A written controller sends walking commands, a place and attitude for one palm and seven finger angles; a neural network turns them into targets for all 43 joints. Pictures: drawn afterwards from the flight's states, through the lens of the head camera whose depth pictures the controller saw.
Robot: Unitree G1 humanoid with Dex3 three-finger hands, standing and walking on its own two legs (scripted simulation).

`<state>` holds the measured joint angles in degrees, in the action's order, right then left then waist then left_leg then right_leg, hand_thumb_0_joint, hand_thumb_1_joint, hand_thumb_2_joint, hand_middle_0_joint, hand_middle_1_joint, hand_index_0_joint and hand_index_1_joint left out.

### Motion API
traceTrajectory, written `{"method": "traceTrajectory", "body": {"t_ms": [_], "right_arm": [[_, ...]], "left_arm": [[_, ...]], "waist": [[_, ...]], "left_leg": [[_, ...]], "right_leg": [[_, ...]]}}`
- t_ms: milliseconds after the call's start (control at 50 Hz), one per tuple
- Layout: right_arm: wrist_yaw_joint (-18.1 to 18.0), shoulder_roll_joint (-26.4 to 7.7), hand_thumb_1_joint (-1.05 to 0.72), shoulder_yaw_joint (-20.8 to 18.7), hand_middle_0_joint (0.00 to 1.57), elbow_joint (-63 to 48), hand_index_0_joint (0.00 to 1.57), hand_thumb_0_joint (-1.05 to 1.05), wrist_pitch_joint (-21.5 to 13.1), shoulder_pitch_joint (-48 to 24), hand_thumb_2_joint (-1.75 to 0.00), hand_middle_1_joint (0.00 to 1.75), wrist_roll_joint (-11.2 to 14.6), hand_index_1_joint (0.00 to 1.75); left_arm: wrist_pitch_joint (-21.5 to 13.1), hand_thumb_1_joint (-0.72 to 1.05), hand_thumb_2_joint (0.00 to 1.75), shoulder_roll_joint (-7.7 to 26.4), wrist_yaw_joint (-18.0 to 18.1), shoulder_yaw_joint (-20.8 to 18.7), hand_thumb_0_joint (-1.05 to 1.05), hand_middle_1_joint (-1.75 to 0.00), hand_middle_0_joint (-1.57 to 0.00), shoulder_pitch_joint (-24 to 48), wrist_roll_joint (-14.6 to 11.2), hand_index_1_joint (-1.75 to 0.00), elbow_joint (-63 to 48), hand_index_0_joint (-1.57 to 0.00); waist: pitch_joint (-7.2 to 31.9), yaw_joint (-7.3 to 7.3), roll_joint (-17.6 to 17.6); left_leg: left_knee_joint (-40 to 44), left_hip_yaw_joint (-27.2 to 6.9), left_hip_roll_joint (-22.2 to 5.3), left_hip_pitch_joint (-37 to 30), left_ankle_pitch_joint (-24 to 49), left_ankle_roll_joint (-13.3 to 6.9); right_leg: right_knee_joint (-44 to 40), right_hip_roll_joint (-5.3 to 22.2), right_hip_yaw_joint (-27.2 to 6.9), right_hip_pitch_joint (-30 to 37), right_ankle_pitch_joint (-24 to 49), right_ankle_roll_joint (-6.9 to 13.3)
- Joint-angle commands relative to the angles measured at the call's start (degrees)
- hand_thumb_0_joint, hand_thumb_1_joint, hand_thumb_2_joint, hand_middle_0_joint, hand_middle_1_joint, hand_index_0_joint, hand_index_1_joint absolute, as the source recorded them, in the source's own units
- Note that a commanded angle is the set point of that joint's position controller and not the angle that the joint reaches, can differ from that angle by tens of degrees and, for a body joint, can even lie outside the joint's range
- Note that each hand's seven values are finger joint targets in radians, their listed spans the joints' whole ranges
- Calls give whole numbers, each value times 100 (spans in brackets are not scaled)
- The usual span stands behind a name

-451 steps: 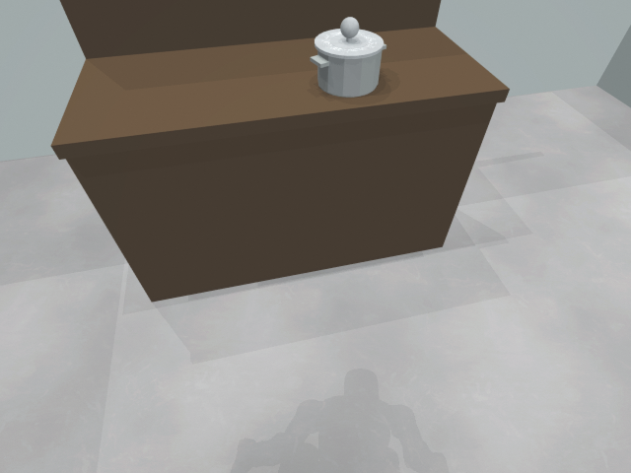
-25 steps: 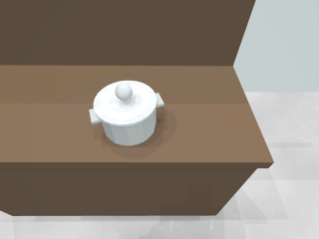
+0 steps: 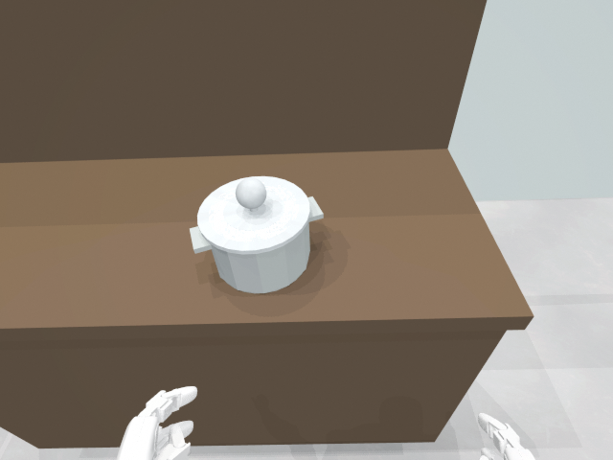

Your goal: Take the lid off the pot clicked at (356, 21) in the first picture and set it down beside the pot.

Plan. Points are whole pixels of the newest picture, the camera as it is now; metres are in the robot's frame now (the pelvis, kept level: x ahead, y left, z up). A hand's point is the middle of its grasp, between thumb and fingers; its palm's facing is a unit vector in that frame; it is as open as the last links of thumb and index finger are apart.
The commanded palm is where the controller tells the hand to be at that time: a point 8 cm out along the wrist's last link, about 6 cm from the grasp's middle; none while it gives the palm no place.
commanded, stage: lift the closed hand beside the body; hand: left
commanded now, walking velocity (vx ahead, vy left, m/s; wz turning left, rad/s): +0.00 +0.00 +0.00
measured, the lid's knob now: (251, 193) +0.49 +0.10 +0.11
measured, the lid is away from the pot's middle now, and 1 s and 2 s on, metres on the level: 0.00 0.00 0.00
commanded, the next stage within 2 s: raise the hand higher, near the body in 0.36 s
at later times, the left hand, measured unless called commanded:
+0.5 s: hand out of the picture +0.13 +0.23 +0.01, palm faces +0.25 -0.89 -0.38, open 3.1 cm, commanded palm +0.08 +0.27 +0.04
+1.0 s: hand (87, 420) +0.16 +0.24 +0.07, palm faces +0.30 -0.87 -0.39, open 3.1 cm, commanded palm +0.11 +0.28 +0.10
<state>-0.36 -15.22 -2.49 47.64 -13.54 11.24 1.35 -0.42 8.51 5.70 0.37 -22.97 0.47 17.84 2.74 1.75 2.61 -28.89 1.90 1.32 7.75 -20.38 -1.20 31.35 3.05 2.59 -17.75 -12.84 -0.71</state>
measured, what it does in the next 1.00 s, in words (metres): stands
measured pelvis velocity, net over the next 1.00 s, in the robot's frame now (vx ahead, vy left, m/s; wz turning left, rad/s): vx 0.01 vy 0.01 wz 0.02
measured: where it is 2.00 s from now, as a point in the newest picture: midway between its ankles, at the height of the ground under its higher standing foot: outside the picture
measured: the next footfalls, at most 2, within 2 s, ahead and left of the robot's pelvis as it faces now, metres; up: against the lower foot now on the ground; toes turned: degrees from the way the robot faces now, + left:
none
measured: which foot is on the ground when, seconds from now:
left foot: down 0.00-1.00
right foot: down 0.00-1.00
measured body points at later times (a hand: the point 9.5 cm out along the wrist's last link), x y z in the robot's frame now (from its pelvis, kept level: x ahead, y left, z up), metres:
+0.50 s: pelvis +0.00 +0.00 +0.00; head +0.00 -0.01 +0.45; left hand +0.11 +0.27 +0.03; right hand +0.17 -0.21 -0.09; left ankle -0.05 +0.10 -0.73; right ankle +0.04 -0.13 -0.73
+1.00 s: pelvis +0.01 +0.01 +0.00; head +0.00 +0.00 +0.45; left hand +0.14 +0.28 +0.10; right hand +0.22 -0.19 -0.06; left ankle -0.05 +0.10 -0.73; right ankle +0.04 -0.13 -0.73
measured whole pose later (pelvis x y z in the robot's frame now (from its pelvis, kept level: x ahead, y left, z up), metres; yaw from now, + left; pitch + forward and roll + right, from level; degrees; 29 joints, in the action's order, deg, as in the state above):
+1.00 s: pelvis +0.01 +0.01 +0.00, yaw +1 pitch -3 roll -1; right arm -2.3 -11.1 -0.2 34.6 -13.3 9.9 0.1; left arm -7.1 15.1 5.0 -9.1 -37.2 1.0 -18.9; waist -0.8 -3.8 2.0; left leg -28.9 0.6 1.0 5.0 -21.3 -1.9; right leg 28.5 2.9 4.0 -13.1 -12.6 -1.4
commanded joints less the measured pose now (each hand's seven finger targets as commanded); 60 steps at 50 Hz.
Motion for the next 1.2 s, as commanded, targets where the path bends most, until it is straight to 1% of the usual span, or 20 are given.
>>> {"method": "traceTrajectory", "body": {"t_ms": [0, 40, 60, 100, 180, 240, 340, 360, 420, 460, 520, 560, 600, 660, 740, 820, 920, 1060, 1140, 1180], "right_arm": [[26, -285, -90, -154, 20, -1952, 20, 0, -259, -986, -90, 30, 73, 30], [-40, -206, -90, -88, 20, -2110, 20, 0, -248, -850, -90, 30, 36, 30], [-70, -260, -90, -87, 20, -2123, 20, 0, -178, -790, -90, 30, 5, 30], [-146, -252, -90, -63, 20, -2151, 20, 0, -102, -529, -90, 30, 7, 30], [-279, -231, -90, -44, 20, -2457, 20, 0, -105, -402, -90, 30, -47, 30], [-324, -196, -90, -5, 20, -2471, 20, 0, -228, -342, -90, 30, -94, 30], [-324, -220, -90, -63, 20, -2272, 20, 0, -78, -567, -90, 30, -69, 30], [-319, -224, -90, -83, 20, -2247, 20, 0, -66, -659, -90, 30, -55, 30], [-315, -169, -90, -42, 20, -2288, 20, 0, -198, -708, -90, 30, -69, 30], [-307, -130, -90, -8, 20, -2183, 20, 0, -263, -737, -90, 30, -92, 30], [-304, -128, -90, -28, 20, -2062, 20, 0, -284, -695, -90, 30, -82, 30], [-288, -180, -90, -49, 20, -2053, 20, 0, -278, -748, -90, 30, -61, 30], [-278, -194, -90, -34, 20, -2104, 20, 0, -376, -705, -90, 30, -80, 30], [-281, -175, -90, -25, 20, -2083, 20, 0, -425, -698, -90, 30, -94, 30], [-294, -118, -90, -21, 20, -2062, 20, 0, -371, -674, -90, 30, -79, 30], [-238, -127, -90, 8, 20, -2117, 20, 0, -392, -647, -90, 30, -94, 30], [-239, -123, -90, 5, 20, -2149, 20, 0, -294, -622, -90, 30, -112, 30], [-172, -133, -90, 68, 20, -2178, 20, 0, -280, -637, -90, 30, -121, 30], [-215, -123, -90, 36, 20, -2144, 20, 0, -163, -627, -90, 30, -133, 30], [-205, -129, -90, 75, 20, -2195, 20, 0, -142, -676, -90, 30, -124, 30]], "left_arm": [[-497, 90, 90, 1164, -104, -966, 0, -97, -82, -2060, -81, -97, -2382, -82], [-633, 90, 90, 929, -78, -680, 0, -107, -90, -1326, -59, -107, -2955, -90], [-647, 90, 90, 1002, -40, -719, 0, -112, -95, -918, -42, -112, -2871, -95], [-671, 90, 90, 772, -42, -505, 0, -121, -104, -493, -50, -121, -2562, -104], [-825, 90, 90, 1033, -39, -740, 0, -140, -121, -656, -89, -140, -3604, -121], [-761, 90, 90, 1062, 43, -809, 0, -150, -130, -955, -70, -150, -3834, -130], [-652, 90, 90, 969, 2, -968, 0, -150, -130, -1502, -35, -150, -2994, -130], [-667, 90, 90, 1109, 3, -1181, 0, -150, -130, -1610, -24, -150, -2911, -130], [-813, 90, 90, 1436, 29, -1428, 0, -150, -130, -1513, -17, -150, -3936, -130], [-785, 90, 90, 1529, 94, -1554, 0, -150, -130, -1536, 15, -150, -4051, -130], [-739, 90, 90, 1098, 55, -1172, 0, -150, -130, -1600, 20, -150, -3574, -130], [-761, 90, 90, 1052, 11, -1135, 0, -150, -130, -1601, 37, -150, -3492, -130], [-880, 90, 90, 1146, 3, -1097, 0, -150, -130, -1458, 53, -150, -4048, -130], [-922, 90, 90, 1608, 111, -1600, 0, -150, -130, -1500, 54, -150, -4502, -130], [-904, 90, 90, 1293, 102, -1425, 0, -150, -130, -1523, 40, -150, -4320, -130], [-991, 90, 90, 1196, 36, -1231, 0, -150, -130, -1443, 50, -150, -4756, -130], [-986, 90, 90, 1426, 67, -1588, 0, -150, -130, -1373, 10, -150, -4812, -130], [-993, 90, 90, 1423, 38, -1554, 0, -150, -130, -1163, -11, -150, -5265, -130], [-974, 90, 90, 1541, 65, -1816, 0, -150, -130, -1216, -31, -150, -4988, -130], [-1014, 90, 90, 1551, 39, -1795, 0, -150, -130, -997, -51, -150, -5247, -130]], "waist": [[-192, -729, -610], [-430, -486, 124], [-714, -275, 159], [-992, -95, 163], [221, -249, 375], [425, -344, 227], [-400, -352, -669], [-430, -384, -661], [113, -543, 127], [165, -544, 409], [-272, -439, -383], [-459, -419, -613], [-202, -471, -303], [126, -574, 15], [-244, -523, -220], [-239, -521, 351], [-155, -534, -139], [-41, -524, 475], [-8, -562, -247], [2, -543, -97]], "left_leg": [[684, -149, -118, 1397, 1009, 127], [609, -47, -111, 1198, 1044, 90], [495, -47, -100, 1235, 822, 72], [364, -6, -37, 1234, 487, 31], [262, 19, 14, 707, 783, -15], [329, -81, -12, 703, 1104, -13], [358, -118, -96, 1096, 995, -37], [361, -127, -107, 1095, 939, -30], [443, -140, -115, 839, 1253, -17], [457, -181, -127, 755, 1368, 18], [457, -217, -184, 868, 1316, -10], [444, -247, -198, 895, 1208, -33], [505, -270, -188, 798, 1196, -32], [538, -291, -185, 659, 1391, 7], [550, -248, -202, 702, 1614, 40], [564, -252, -200, 576, 1809, 59], [572, -270, -219, 560, 2049, 83], [538, -292, -224, 342, 2297, 108], [579, -269, -235, 432, 2336, 89], [589, -265, -218, 410, 2266, 85]], "right_leg": [[-392, -78, 41, 1267, 61, 222], [-489, -92, -47, 970, 236, 213], [-621, -97, -35, 629, 107, 177], [-759, -143, -61, 269, -194, 168], [-676, -115, -66, 825, 159, 150], [-550, -114, 6, 1159, 471, 152], [-617, -151, 80, 874, 294, 102], [-643, -141, 80, 893, 199, 101], [-527, -98, 40, 1246, 435, 150], [-497, -102, 65, 1279, 489, 161], [-551, -148, 158, 989, 379, 120], [-592, -162, 160, 844, 225, 101], [-540, -127, 151, 975, 202, 109], [-477, -129, 117, 1211, 379, 135], [-508, -134, 133, 1073, 604, 143], [-518, -111, 142, 1088, 694, 154], [-516, -144, 157, 1227, 958, 152], [-574, -133, 115, 1249, 1042, 149], [-569, -143, 167, 1388, 1211, 143], [-593, -130, 144, 1392, 1190, 148]]}}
